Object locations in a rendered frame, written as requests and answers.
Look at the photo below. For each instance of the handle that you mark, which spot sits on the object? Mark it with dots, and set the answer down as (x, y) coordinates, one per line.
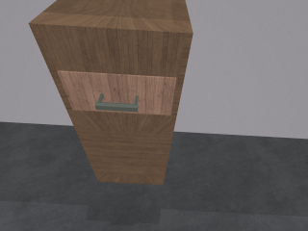
(121, 107)

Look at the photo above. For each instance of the cabinet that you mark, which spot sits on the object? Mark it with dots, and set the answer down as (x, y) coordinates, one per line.
(129, 37)

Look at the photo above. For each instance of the drawer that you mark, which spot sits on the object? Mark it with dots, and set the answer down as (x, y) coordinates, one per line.
(83, 90)

